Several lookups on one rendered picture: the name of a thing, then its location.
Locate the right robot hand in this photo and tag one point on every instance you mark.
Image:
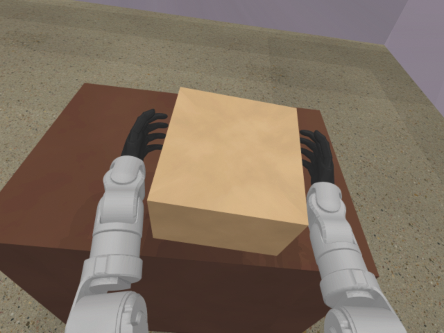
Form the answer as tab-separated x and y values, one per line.
321	167

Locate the pedestal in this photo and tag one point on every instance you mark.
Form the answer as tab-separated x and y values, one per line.
48	210

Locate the robot right forearm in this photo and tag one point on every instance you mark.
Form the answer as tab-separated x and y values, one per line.
345	280

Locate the left robot hand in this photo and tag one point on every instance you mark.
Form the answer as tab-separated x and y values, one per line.
138	138

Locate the robot left forearm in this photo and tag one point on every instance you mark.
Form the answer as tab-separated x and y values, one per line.
114	262

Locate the robot right upper arm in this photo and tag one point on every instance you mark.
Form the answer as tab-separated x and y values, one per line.
352	319

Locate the robot left upper arm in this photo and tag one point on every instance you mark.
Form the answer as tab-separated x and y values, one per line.
118	312

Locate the carton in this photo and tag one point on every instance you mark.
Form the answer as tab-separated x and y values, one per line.
229	175

